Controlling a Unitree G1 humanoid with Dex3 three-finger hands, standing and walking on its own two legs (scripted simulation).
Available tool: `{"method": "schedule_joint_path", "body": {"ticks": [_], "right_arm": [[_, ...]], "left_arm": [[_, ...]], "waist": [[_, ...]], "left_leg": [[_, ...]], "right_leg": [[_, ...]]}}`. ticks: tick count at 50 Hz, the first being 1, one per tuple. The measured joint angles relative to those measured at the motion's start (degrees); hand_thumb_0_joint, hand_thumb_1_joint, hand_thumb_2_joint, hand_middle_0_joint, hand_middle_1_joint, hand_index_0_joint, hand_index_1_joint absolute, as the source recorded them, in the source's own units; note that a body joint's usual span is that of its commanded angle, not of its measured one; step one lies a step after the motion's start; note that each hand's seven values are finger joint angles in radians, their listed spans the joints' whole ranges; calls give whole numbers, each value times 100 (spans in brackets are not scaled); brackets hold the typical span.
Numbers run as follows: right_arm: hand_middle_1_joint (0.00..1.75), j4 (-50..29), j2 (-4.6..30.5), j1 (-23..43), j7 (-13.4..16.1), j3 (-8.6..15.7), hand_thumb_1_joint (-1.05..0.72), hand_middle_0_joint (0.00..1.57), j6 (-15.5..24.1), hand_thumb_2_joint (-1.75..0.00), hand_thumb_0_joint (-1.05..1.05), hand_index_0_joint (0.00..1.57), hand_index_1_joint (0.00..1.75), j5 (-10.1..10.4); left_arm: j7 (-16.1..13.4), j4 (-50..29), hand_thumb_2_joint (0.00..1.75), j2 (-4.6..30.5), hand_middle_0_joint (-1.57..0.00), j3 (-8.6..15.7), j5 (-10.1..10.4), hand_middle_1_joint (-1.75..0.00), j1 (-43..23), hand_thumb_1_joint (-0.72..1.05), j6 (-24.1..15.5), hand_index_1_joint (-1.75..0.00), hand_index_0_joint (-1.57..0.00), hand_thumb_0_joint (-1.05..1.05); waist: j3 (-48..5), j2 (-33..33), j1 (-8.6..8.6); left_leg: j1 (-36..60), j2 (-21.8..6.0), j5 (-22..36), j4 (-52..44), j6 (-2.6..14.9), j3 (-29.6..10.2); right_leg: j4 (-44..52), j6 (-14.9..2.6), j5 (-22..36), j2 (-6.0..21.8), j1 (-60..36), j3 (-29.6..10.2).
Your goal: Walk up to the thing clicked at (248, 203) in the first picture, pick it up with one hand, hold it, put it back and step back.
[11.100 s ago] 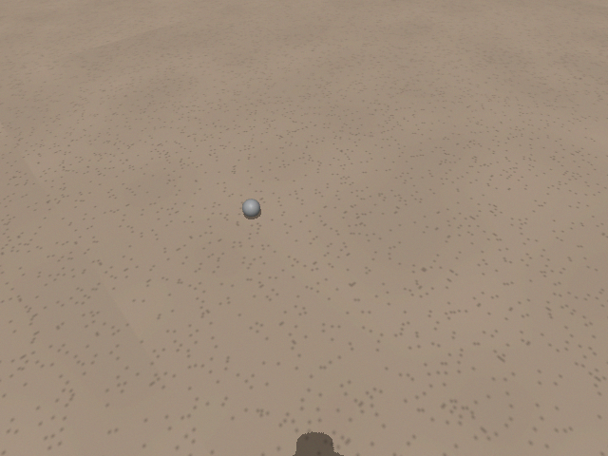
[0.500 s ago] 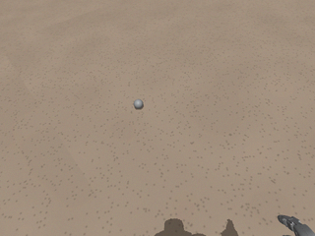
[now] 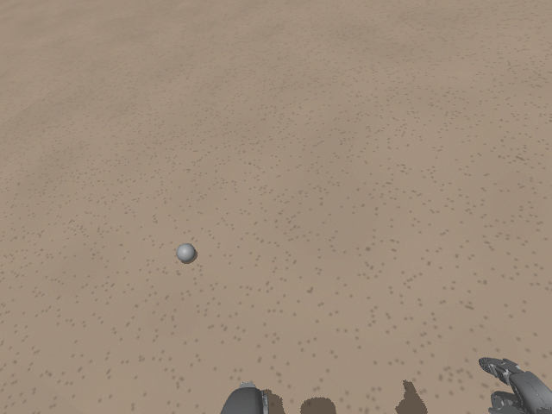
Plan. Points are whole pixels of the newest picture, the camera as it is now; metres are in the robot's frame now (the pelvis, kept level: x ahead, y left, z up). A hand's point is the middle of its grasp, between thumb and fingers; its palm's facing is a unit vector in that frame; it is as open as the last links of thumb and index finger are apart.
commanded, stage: walk up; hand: left
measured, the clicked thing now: (185, 252) +0.93 +0.53 -0.72
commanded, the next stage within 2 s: none
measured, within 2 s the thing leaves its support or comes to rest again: neither
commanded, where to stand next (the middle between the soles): +0.55 +0.79 m, yaw -67 degrees
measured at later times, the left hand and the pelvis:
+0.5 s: hand (78, 306) +0.39 +0.46 -0.12, palm faces -0.38 -0.72 -0.58, open 7.3 cm; pelvis +0.20 +0.20 -0.01, yaw -18 degrees
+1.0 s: hand (32, 256) +0.58 +0.68 -0.16, palm faces -0.46 -0.64 -0.61, open 7.3 cm; pelvis +0.34 +0.43 -0.04, yaw -32 degrees
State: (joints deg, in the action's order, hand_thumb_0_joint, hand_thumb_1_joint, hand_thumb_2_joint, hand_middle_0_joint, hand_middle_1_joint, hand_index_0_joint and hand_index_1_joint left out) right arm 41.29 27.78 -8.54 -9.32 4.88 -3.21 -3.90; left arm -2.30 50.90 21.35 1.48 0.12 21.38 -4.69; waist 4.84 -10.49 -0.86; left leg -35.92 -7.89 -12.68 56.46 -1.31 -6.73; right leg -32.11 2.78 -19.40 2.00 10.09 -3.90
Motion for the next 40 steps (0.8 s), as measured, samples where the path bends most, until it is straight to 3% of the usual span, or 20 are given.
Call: {"method": "schedule_joint_path", "body": {"ticks": [4,7,8,10,11,13,16,19,22,25,26,29,31,36,40], "right_arm": [[30,-56,114,9,-26,90,-91,20,-82,-90,1,20,30,-25],[30,-128,192,-107,23,207,-91,20,-49,-90,1,20,30,-11],[30,-145,135,-131,81,257,-91,20,9,-90,1,20,30,-19],[30,-120,-3,-230,228,268,-91,20,100,-90,1,20,30,52],[30,-45,-96,-275,283,251,-91,20,80,-90,1,20,30,94],[30,78,-287,-382,344,192,-91,20,-7,-90,1,20,30,97],[30,111,-412,-627,378,114,-91,20,-37,-90,1,20,30,28],[30,12,-386,-864,406,88,-91,20,-3,-90,1,20,30,-38],[30,-141,-278,-1015,407,112,-91,20,-28,-90,1,20,30,-70],[30,-273,-186,-1062,396,154,-90,20,-118,-90,1,20,30,-114],[30,-309,-176,-1053,410,161,-90,20,-137,-90,1,20,30,-116],[30,-347,-211,-821,479,151,-91,20,-254,-90,1,20,30,-110],[30,-361,-196,-620,477,121,-91,20,-304,-90,1,20,30,-105],[30,-625,-6,-129,348,68,-91,20,-198,-90,1,20,30,-99],[30,-824,146,155,262,181,-91,20,-186,-90,1,20,30,-45]], "left_arm": [[-74,-76,90,132,-22,56,-81,-30,116,90,-3,-31,-22,0],[-166,-105,90,412,-22,150,-128,-30,96,89,79,-31,-22,0],[-218,-64,90,555,-22,202,-137,-30,-16,89,136,-31,-22,0],[-346,15,90,732,-21,287,-100,-30,-366,90,264,-30,-21,0],[-379,24,90,785,-21,302,-79,-30,-520,90,276,-30,-21,0],[-347,8,90,860,-21,304,-6,-30,-713,90,246,-30,-21,1],[-249,-35,90,870,-21,270,52,-30,-752,91,212,-30,-21,0],[-208,-70,90,790,-21,220,33,-30,-635,91,235,-30,-21,0],[-186,-175,90,670,-21,196,13,-30,-522,90,271,-30,-21,0],[-192,-443,90,620,-21,221,-21,-30,-357,90,218,-30,-21,0],[-219,-575,90,654,-21,249,-55,-30,-292,90,159,-30,-21,0],[-382,-862,90,690,-21,271,-79,-30,-263,90,130,-30,-21,0],[-480,-926,90,653,-21,208,-34,-30,-284,90,141,-30,-21,0],[-442,-1007,90,588,-21,86,-147,-30,-131,90,117,-30,-21,0],[-352,-1007,90,635,-22,103,-298,-30,35,90,79,-30,-22,0]], "waist": [[-40,47,-7],[-32,221,-90],[64,431,-169],[279,674,-253],[354,762,-283],[410,940,-352],[340,1048,-484],[241,1030,-610],[179,909,-708],[118,728,-696],[128,655,-625],[331,377,-364],[366,264,-208],[255,230,-7],[118,317,144]], "left_leg": [[-11,-65,195,-573,-8,68],[494,64,-103,-1121,79,272],[507,199,-250,-913,-10,423],[515,274,-525,-558,-32,661],[615,285,-547,-627,2,766],[912,333,-454,-1043,106,997],[1367,434,-327,-1708,318,1345],[1735,559,-392,-2068,495,1706],[1897,689,-653,-2036,640,2005],[1766,730,-1136,-1473,709,2207],[1564,690,-1327,-954,631,2131],[686,808,-1824,1118,93,1050],[184,770,-1711,1985,-38,548],[-333,360,-1176,1528,126,-18],[-153,205,-1366,790,262,56]], "right_leg": [[-84,133,-344,152,-87,-424],[-640,247,-789,365,38,-704],[-1257,96,-842,521,274,-782],[-2881,-306,-1115,360,993,-856],[-3492,-442,-974,239,1344,-712],[-3973,-528,-520,134,1893,-217],[-3655,-448,-226,80,2298,541],[-2824,-391,-197,38,2315,1019],[-2094,-459,-114,66,2179,1215],[-1242,-613,137,96,1780,1200],[-1063,-641,280,59,1665,1147],[-1610,-523,-24,-48,1776,1083],[-1653,-460,-86,-7,1728,978],[-1795,-234,-182,356,1827,430],[-2075,-198,-381,650,2097,-201]]}}
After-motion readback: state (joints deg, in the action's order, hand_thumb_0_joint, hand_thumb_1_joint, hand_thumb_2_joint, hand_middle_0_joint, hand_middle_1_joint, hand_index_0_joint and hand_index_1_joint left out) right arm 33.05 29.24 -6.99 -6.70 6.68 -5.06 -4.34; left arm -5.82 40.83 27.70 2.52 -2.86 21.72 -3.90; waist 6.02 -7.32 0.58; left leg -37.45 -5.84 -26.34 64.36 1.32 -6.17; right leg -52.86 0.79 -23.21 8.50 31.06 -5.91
